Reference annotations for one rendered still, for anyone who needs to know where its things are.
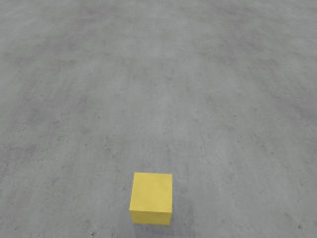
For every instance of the carton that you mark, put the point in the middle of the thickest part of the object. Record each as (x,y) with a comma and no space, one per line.
(151,199)

